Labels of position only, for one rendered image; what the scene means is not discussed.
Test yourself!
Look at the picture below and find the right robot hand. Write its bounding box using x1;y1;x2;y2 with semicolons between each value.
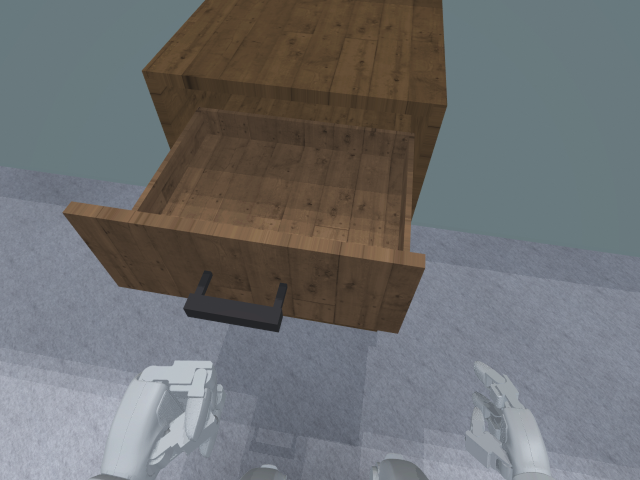
465;361;551;480

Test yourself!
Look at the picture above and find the left robot hand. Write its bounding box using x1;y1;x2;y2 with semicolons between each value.
100;361;226;480

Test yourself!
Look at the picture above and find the cabinet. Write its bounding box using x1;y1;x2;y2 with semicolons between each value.
142;0;447;332

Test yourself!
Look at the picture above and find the robot right thigh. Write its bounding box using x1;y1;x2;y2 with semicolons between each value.
369;459;429;480

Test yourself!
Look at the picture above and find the handle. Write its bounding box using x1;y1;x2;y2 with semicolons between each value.
183;270;287;332

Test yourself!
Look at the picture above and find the drawer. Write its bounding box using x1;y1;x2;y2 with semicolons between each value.
62;107;425;334

